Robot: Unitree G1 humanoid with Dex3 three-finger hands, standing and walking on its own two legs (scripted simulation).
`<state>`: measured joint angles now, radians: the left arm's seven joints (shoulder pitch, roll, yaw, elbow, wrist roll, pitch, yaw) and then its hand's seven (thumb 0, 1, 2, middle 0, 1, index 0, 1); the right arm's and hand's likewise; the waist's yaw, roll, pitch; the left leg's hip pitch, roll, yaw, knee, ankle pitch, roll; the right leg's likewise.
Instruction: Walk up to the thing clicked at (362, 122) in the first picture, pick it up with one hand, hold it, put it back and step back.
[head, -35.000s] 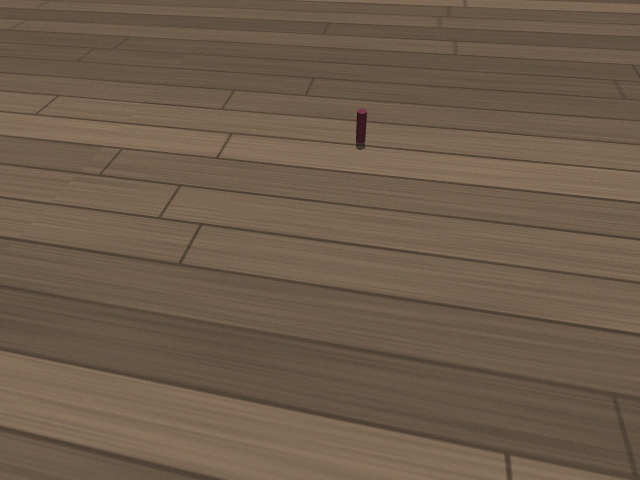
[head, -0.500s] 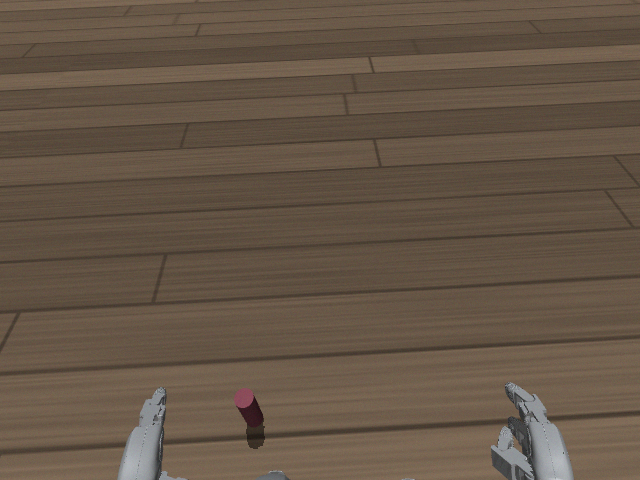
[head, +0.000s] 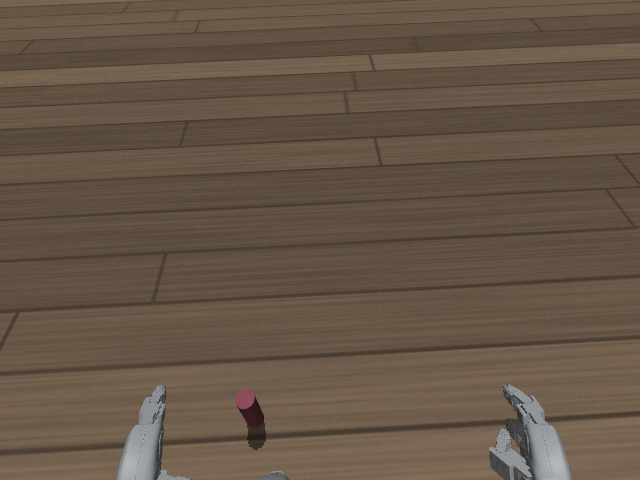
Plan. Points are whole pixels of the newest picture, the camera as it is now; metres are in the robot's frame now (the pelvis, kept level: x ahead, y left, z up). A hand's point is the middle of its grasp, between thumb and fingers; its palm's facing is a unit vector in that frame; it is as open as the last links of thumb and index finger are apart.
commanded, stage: home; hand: left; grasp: from the side
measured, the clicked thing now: (250, 409) +0.40 +0.23 -0.63
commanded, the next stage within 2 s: stand in 0.18 s
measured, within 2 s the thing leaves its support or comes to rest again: neither
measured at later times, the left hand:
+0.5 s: hand (196, 460) +0.17 +0.18 -0.06, palm faces +0.11 -0.95 -0.28, open 15.0 cm
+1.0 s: hand out of the picture +0.07 +0.26 -0.11, palm faces +0.00 -0.93 -0.36, open 7.5 cm
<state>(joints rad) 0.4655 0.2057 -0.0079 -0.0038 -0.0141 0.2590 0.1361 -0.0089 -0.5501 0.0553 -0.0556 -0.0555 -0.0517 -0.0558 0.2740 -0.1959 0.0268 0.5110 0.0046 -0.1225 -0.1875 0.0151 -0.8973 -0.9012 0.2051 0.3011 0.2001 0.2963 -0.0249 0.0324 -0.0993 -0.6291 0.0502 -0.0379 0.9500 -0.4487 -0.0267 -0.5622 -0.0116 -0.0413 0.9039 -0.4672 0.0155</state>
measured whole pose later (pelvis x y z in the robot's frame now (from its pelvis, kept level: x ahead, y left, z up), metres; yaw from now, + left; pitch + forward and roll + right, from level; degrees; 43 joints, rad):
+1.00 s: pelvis -0.01 +0.01 +0.04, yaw +1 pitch -2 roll +0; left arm 0.24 0.33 0.02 0.89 0.03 0.00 0.03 0.01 0.88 0.90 -0.20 -0.30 -0.20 -0.30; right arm 0.20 -0.31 -0.04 0.95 -0.05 0.00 -0.01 0.01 -0.90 -0.90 0.20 0.30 0.20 0.30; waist 0.01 -0.01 0.05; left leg -0.31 0.01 -0.01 0.65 -0.31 0.00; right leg -0.26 -0.05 -0.03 0.63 -0.34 0.03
